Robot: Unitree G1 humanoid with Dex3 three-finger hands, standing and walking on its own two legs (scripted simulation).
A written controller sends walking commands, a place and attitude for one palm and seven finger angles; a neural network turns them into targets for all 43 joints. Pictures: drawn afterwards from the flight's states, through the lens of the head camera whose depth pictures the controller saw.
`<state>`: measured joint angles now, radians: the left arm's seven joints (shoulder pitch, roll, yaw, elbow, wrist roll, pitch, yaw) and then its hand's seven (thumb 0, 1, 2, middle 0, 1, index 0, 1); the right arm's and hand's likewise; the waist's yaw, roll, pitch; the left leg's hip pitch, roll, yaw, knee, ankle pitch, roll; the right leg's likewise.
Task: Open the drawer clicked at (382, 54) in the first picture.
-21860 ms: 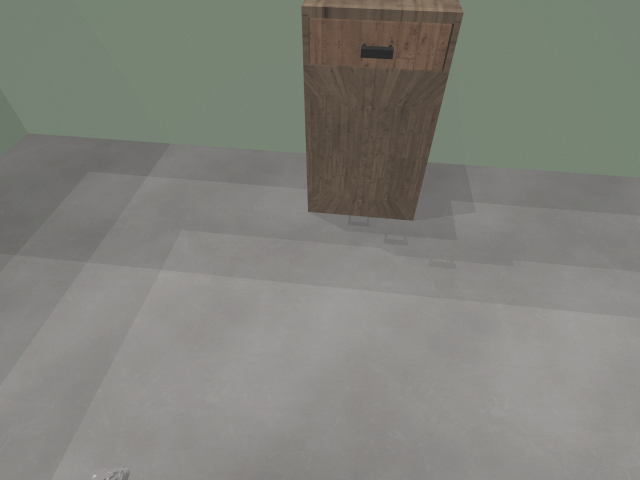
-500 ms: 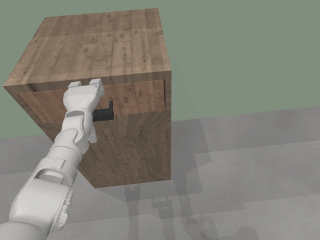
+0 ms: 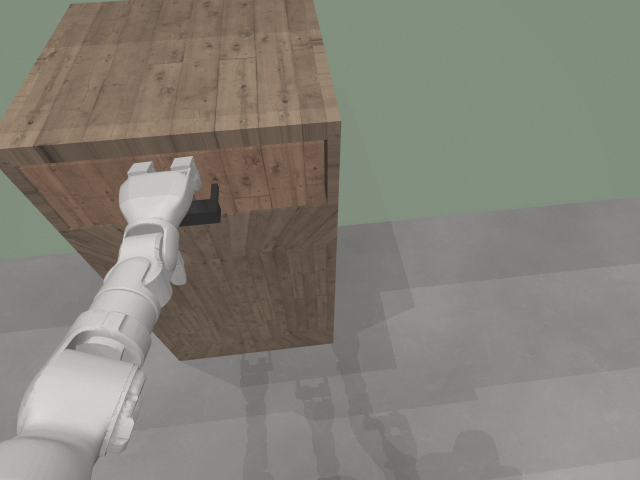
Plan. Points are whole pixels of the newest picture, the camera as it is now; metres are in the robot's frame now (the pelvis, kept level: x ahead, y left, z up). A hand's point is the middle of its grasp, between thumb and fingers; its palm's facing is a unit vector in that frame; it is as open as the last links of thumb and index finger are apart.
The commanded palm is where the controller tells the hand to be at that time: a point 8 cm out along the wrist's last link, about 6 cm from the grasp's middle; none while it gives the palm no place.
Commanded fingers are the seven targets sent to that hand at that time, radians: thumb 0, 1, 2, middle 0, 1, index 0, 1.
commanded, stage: lower the fingers behind the handle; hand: left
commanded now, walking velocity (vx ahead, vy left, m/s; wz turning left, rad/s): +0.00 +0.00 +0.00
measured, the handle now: (187, 202) +0.52 +0.20 +0.01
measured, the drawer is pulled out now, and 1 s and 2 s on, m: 0.00 0.00 0.00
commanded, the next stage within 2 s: lift the fingers back up to retry in 1.08 s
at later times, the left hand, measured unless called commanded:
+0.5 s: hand (179, 225) +0.47 +0.20 +0.02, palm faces -0.02 -0.01 -1.00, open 13.8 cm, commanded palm +0.44 +0.20 +0.06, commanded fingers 0.00 -0.50 0.30 -0.30 -1.20 -0.30 -1.20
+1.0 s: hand (180, 229) +0.46 +0.20 +0.02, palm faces -0.01 +0.02 -1.00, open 13.8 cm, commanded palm +0.44 +0.20 +0.05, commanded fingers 0.00 -0.50 0.30 -0.30 -1.20 -0.30 -1.20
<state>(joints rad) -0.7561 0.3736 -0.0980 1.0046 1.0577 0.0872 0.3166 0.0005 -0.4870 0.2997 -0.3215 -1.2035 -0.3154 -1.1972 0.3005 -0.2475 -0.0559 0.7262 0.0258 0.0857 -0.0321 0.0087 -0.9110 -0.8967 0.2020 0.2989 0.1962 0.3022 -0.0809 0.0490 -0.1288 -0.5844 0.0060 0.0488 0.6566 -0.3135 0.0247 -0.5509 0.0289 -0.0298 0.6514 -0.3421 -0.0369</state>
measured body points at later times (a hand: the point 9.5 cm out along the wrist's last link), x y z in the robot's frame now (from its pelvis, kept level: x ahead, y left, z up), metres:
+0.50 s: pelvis +0.00 +0.01 -0.01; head +0.07 +0.01 +0.44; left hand +0.46 +0.20 +0.07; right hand +0.02 -0.25 -0.14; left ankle +0.00 +0.10 -0.72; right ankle -0.02 -0.10 -0.72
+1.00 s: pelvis -0.01 +0.01 -0.02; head +0.06 +0.01 +0.43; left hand +0.46 +0.19 +0.07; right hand +0.01 -0.26 -0.15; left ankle +0.00 +0.10 -0.72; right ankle -0.02 -0.10 -0.72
